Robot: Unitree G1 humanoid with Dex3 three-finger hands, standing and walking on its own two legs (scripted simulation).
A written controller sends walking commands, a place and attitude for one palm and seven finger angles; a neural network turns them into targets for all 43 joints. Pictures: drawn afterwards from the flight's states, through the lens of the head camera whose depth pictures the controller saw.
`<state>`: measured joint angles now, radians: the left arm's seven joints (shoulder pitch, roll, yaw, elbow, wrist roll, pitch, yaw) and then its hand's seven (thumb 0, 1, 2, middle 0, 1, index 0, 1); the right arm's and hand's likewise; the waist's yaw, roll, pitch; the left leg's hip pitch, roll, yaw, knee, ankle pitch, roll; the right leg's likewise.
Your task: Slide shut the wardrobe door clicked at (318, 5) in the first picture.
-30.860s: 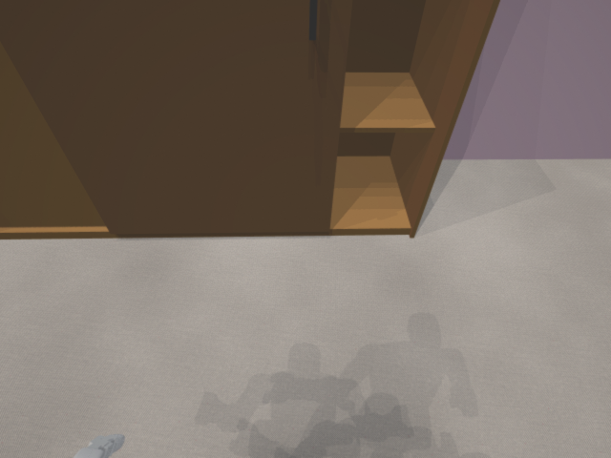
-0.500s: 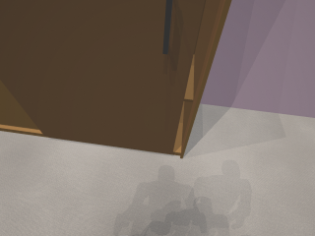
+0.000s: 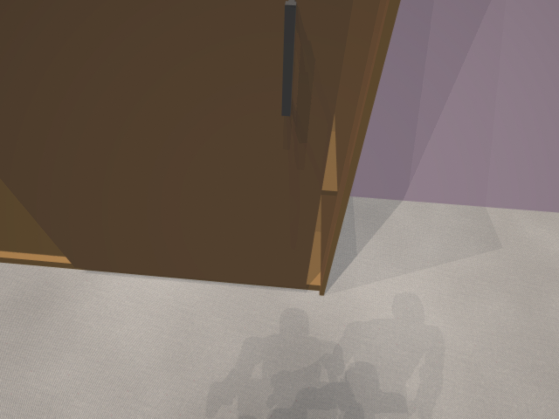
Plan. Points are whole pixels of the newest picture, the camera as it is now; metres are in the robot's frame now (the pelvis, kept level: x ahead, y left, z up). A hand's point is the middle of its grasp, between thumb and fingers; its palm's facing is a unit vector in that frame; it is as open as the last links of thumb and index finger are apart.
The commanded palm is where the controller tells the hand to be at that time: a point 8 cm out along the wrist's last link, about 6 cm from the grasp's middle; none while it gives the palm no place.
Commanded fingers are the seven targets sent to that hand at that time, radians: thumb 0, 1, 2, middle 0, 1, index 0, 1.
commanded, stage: let the arm hang, fingers relaxed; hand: left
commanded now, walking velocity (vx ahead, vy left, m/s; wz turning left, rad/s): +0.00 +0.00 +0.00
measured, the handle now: (288, 60) +0.67 +0.02 +0.19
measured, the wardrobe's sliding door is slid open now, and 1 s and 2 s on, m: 0.06 0.06 0.06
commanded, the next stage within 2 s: look to check the result in 0.18 s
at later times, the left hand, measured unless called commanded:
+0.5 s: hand out of the picture +0.07 +0.21 -0.17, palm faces +0.00 -0.96 -0.27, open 7.4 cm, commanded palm none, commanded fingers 0.00 0.90 0.90 -0.20 -0.30 -0.20 -0.30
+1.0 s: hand out of the picture +0.13 +0.22 -0.16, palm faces -0.02 -0.95 -0.31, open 7.4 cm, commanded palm none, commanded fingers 0.00 0.90 0.90 -0.20 -0.30 -0.20 -0.30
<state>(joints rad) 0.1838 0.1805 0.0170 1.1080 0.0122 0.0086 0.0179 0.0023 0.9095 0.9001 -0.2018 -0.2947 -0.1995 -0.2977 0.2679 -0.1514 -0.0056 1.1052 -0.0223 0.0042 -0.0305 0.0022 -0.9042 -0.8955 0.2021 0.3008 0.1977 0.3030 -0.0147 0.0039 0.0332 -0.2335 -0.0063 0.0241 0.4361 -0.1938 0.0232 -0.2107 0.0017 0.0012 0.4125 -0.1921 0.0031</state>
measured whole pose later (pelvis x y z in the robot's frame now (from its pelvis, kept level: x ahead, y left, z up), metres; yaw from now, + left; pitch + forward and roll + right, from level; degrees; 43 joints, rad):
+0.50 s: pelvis +0.03 -0.01 +0.00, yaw -1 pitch -1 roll +0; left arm 0.17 0.24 0.03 1.14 0.01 0.00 0.02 0.00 0.91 0.90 -0.20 -0.29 -0.20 -0.30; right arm 0.16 -0.24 -0.02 1.12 -0.02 -0.01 -0.03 0.00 -0.90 -0.90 0.20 0.30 0.20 0.30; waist 0.00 0.01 0.06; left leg -0.17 0.00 0.03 0.39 -0.21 0.01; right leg -0.15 0.01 0.01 0.37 -0.21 0.00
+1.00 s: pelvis +0.04 -0.01 +0.01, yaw -1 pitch -1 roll +0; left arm 0.10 0.30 0.02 1.11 0.01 -0.01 0.01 0.00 0.91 0.90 -0.20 -0.30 -0.20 -0.30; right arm 0.11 -0.29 -0.01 1.12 -0.02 0.00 -0.02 0.00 -0.90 -0.90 0.20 0.30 0.20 0.30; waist -0.01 0.00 0.05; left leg -0.12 0.01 0.03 0.35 -0.21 0.00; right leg -0.11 0.02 0.01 0.33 -0.21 -0.01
